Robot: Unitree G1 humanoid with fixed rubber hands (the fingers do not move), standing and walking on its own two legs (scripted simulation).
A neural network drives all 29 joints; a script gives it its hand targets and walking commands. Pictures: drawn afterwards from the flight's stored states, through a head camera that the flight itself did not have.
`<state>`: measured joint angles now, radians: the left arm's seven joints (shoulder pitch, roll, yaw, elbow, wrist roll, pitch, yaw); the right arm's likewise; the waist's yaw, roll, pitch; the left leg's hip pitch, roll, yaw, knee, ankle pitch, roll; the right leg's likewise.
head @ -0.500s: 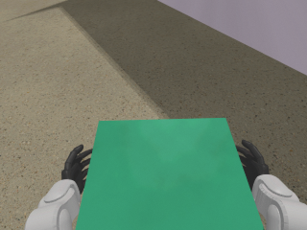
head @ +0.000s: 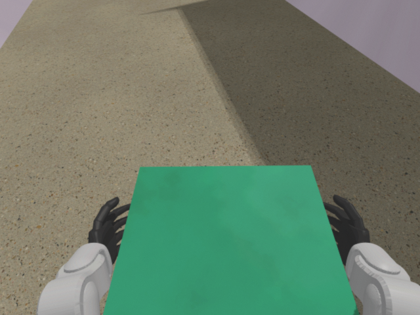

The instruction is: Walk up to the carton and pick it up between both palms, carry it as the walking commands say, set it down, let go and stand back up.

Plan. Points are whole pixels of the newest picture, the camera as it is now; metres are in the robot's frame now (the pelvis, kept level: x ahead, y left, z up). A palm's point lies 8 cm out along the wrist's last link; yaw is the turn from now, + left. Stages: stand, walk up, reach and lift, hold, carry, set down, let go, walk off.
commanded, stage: carry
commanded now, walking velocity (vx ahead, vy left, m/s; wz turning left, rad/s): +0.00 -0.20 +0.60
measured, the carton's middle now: (225, 261) +0.24 +0.00 +0.00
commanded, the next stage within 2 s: none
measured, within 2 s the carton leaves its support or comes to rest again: neither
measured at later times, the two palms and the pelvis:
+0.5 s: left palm (118, 304) +0.15 +0.15 +0.07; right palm (350, 211) +0.29 -0.21 +0.09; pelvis +0.01 -0.11 +0.01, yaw +19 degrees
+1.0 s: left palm out of the picture +0.14 +0.03 +0.08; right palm (370, 168) +0.38 -0.27 +0.09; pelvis +0.06 -0.26 +0.01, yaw +37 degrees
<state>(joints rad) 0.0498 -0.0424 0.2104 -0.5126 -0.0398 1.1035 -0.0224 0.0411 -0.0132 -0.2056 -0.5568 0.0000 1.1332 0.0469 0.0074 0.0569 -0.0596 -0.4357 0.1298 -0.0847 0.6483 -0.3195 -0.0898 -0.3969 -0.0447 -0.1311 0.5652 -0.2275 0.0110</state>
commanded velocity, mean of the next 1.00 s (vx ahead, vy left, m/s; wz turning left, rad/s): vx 0.00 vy -0.20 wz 0.60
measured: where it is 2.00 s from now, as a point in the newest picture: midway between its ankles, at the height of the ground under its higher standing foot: outside the picture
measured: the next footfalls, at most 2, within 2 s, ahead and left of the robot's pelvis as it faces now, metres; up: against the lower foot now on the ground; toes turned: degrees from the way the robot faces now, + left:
left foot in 0.34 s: -0.01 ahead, +0.02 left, +0.00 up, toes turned +23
right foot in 0.66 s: +0.13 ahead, -0.28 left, +0.00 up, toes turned +16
